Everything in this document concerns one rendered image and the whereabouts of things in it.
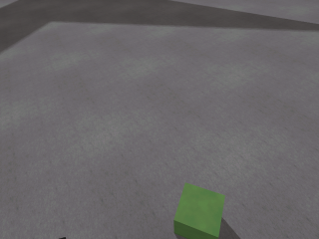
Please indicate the carton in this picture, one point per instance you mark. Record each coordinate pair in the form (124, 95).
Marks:
(199, 213)

